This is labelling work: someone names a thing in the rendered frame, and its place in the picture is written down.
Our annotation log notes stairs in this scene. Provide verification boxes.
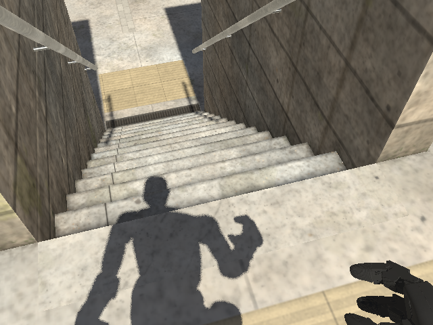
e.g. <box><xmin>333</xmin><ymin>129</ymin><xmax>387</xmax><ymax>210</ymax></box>
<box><xmin>55</xmin><ymin>110</ymin><xmax>347</xmax><ymax>238</ymax></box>

